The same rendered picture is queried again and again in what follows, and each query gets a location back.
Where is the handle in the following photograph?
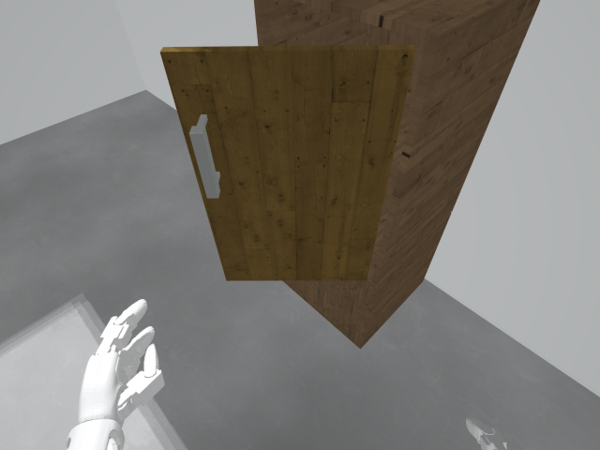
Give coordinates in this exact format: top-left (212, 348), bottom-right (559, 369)
top-left (189, 114), bottom-right (220, 199)

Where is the right robot hand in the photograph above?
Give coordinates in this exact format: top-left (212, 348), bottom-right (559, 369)
top-left (466, 417), bottom-right (507, 450)

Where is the left robot hand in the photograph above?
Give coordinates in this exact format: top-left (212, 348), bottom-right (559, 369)
top-left (78, 299), bottom-right (165, 428)

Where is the cupboard door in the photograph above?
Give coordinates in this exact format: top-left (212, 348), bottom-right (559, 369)
top-left (160, 45), bottom-right (416, 281)

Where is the robot left forearm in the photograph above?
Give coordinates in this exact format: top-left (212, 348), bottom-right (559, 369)
top-left (67, 418), bottom-right (125, 450)

